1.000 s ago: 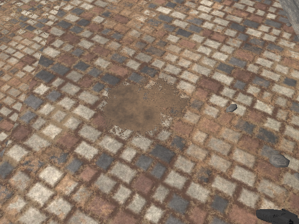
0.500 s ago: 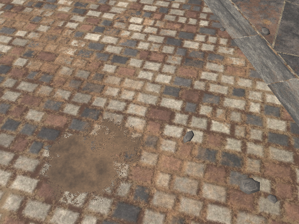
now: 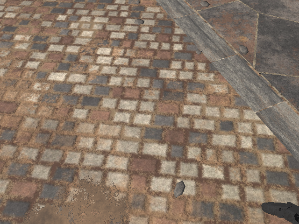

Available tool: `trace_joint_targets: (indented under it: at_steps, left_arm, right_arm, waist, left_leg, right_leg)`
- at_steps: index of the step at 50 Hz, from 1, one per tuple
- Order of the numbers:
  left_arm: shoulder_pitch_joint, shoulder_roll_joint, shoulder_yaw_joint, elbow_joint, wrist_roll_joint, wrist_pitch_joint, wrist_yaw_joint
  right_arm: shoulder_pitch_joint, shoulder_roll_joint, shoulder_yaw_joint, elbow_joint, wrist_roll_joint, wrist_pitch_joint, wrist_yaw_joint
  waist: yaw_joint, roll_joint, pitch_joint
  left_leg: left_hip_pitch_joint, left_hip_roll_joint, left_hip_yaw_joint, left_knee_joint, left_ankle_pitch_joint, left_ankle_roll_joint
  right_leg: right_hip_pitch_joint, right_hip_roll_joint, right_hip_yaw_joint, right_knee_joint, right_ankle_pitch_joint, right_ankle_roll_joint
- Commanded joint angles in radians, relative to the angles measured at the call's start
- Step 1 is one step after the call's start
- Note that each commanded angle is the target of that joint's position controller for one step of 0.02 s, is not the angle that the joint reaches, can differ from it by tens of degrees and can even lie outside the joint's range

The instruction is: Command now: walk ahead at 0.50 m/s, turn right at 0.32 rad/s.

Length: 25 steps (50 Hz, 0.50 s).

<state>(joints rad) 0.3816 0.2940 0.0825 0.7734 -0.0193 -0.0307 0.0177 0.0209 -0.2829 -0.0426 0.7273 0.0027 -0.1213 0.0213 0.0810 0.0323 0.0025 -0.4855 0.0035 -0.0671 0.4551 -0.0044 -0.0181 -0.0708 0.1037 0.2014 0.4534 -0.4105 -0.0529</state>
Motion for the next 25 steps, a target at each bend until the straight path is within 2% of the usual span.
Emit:
trace_joint_targets:
  at_steps: [1,2,3,4,5,6,7,9,11,13,15,18,20,22,23,24,25]
  left_arm:
    - [-0.017,0.056,0.001,-0.065,0.019,-0.011,-0.001]
    - [0.134,0.003,-0.015,-0.071,-0.003,-0.025,-0.004]
    - [0.131,0.057,-0.014,-0.064,-0.010,-0.033,-0.003]
    - [0.016,0.130,0.003,-0.080,-0.012,-0.038,-0.007]
    - [-0.081,0.132,0.002,-0.101,0.000,-0.042,-0.006]
    - [-0.142,0.120,0.002,-0.119,0.020,-0.050,-0.007]
    - [-0.141,0.108,0.005,-0.125,0.027,-0.056,-0.008]
    - [-0.127,0.075,-0.001,-0.128,0.029,-0.060,-0.012]
    - [-0.175,0.047,-0.013,-0.147,0.032,-0.063,-0.014]
    - [-0.247,0.023,-0.025,-0.164,0.029,-0.068,-0.019]
    - [-0.304,0.028,-0.027,-0.174,0.020,-0.072,-0.025]
    - [-0.364,0.052,-0.019,-0.195,0.008,-0.080,-0.031]
    - [-0.356,0.074,-0.009,-0.199,0.004,-0.088,-0.031]
    - [-0.247,0.105,0.011,-0.171,0.010,-0.092,-0.022]
    - [-0.116,0.153,0.027,-0.156,0.024,-0.093,-0.012]
    - [-0.002,0.242,0.048,-0.140,0.035,-0.078,-0.006]
    - [0.038,0.225,0.049,-0.106,0.024,-0.066,-0.016]
  right_arm:
    - [0.240,-0.190,-0.065,-0.003,-0.024,-0.025,-0.006]
    - [0.367,-0.286,-0.093,0.039,-0.030,-0.011,-0.005]
    - [0.400,-0.225,-0.082,0.061,0.005,-0.005,0.008]
    - [0.329,-0.158,-0.060,0.042,0.018,-0.001,0.009]
    - [0.267,-0.136,-0.049,0.022,0.007,0.009,0.009]
    - [0.232,-0.120,-0.042,0.018,-0.001,0.017,0.010]
    - [0.217,-0.111,-0.036,0.014,-0.007,0.018,0.008]
    - [0.222,-0.103,-0.033,0.016,-0.001,0.021,0.003]
    - [0.241,-0.139,-0.045,0.023,0.012,0.025,-0.008]
    - [0.260,-0.166,-0.055,0.030,0.019,0.032,-0.020]
    - [0.293,-0.173,-0.059,0.039,0.022,0.042,-0.026]
    - [0.348,-0.167,-0.059,0.053,0.029,0.057,-0.030]
    - [0.352,-0.169,-0.061,0.051,0.029,0.065,-0.033]
    - [0.342,-0.136,-0.052,0.041,0.023,0.068,-0.035]
    - [0.320,-0.085,-0.035,0.021,0.013,0.062,-0.032]
    - [0.405,-0.009,-0.012,-0.005,0.012,0.049,-0.033]
    - [0.436,-0.066,-0.019,-0.021,0.037,0.042,-0.034]
  waist:
    - [-0.159,-0.089,-0.193]
    - [-0.123,0.201,-0.323]
    - [-0.145,0.260,-0.301]
    - [-0.155,0.140,-0.151]
    - [-0.151,0.057,-0.073]
    - [-0.139,0.020,-0.002]
    - [-0.109,0.050,0.005]
    - [-0.088,0.081,-0.013]
    - [-0.093,0.076,-0.016]
    - [-0.113,0.065,-0.010]
    - [-0.134,0.064,-0.007]
    - [-0.146,0.065,-0.001]
    - [-0.123,0.075,-0.003]
    - [-0.056,0.073,-0.043]
    - [0.011,0.014,-0.137]
    - [0.008,-0.237,-0.269]
    - [-0.001,-0.357,-0.272]
  left_leg:
    - [0.442,0.136,-0.096,0.009,-0.055,0.113]
    - [0.787,0.330,-0.519,-0.039,-0.220,0.296]
    - [0.818,0.377,-0.770,-0.167,-0.476,0.331]
    - [0.705,0.342,-0.666,-0.184,-0.555,0.288]
    - [0.579,0.294,-0.541,-0.191,-0.475,0.259]
    - [0.467,0.252,-0.456,-0.213,-0.361,0.256]
    - [0.406,0.224,-0.410,-0.223,-0.257,0.251]
    - [0.356,0.179,-0.336,-0.239,-0.120,0.252]
    - [0.316,0.167,-0.281,-0.253,-0.043,0.263]
    - [0.265,0.146,-0.233,-0.257,-0.029,0.250]
    - [0.236,0.134,-0.220,-0.252,-0.036,0.235]
    - [0.255,0.144,-0.262,-0.210,-0.098,0.215]
    - [0.265,0.152,-0.306,-0.163,-0.141,0.193]
    - [0.222,0.101,-0.298,-0.050,-0.139,0.151]
    - [0.133,0.048,-0.235,0.161,-0.180,0.113]
    - [-0.123,-0.071,-0.089,0.482,-0.484,0.052]
    - [-0.311,-0.031,-0.058,0.685,-0.604,0.039]
  right_leg:
    - [-0.130,-0.159,0.078,0.281,0.389,-0.067]
    - [-0.465,-0.009,-0.055,0.636,0.123,0.019]
    - [-0.648,-0.020,-0.038,0.776,-0.172,0.030]
    - [-0.722,-0.085,-0.032,0.827,-0.100,0.021]
    - [-0.709,-0.123,-0.078,0.802,-0.025,0.018]
    - [-0.696,-0.146,-0.098,0.733,0.023,0.017]
    - [-0.645,-0.173,-0.097,0.665,0.063,0.019]
    - [-0.573,-0.177,-0.121,0.554,0.074,0.035]
    - [-0.538,-0.164,-0.150,0.412,0.116,0.058]
    - [-0.467,-0.145,-0.159,0.264,0.240,0.075]
    - [-0.399,-0.117,-0.161,0.167,0.360,0.089]
    - [-0.340,-0.097,-0.141,0.077,0.398,0.091]
    - [-0.270,-0.096,-0.137,0.028,0.369,0.076]
    - [-0.084,-0.118,-0.142,-0.027,0.337,0.038]
    - [0.112,-0.242,-0.034,-0.018,0.291,-0.017]
    - [0.403,-0.468,0.274,-0.052,0.214,-0.133]
    - [0.409,-0.562,0.552,-0.138,-0.040,-0.212]
